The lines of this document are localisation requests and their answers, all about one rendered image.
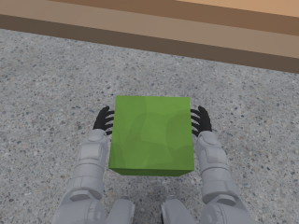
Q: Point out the left robot hand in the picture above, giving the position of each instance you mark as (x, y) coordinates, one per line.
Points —
(101, 120)

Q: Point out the right robot thigh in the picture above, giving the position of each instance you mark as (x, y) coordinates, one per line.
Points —
(174, 212)

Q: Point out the carton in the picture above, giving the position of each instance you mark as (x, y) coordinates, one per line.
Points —
(151, 136)

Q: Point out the right robot shin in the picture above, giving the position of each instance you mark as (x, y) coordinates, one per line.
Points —
(170, 197)

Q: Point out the left robot upper arm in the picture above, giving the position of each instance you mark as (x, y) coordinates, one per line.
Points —
(88, 211)

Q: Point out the right robot hand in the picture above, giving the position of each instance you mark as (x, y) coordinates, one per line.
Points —
(204, 121)

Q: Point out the left robot forearm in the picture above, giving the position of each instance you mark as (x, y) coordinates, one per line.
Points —
(87, 180)

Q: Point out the right robot forearm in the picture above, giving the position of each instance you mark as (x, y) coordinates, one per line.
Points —
(218, 185)

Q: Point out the right robot upper arm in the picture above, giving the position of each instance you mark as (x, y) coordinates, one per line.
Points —
(220, 213)

